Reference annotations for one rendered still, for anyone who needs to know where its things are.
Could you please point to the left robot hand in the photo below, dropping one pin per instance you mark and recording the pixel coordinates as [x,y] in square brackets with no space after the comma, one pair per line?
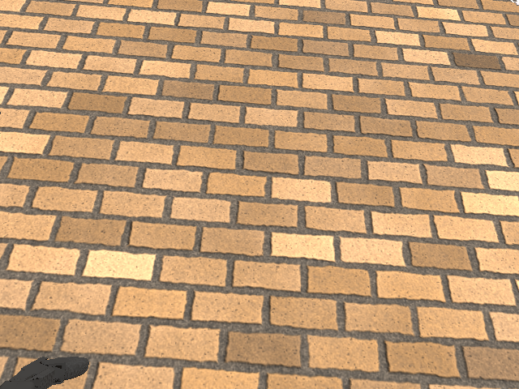
[43,373]

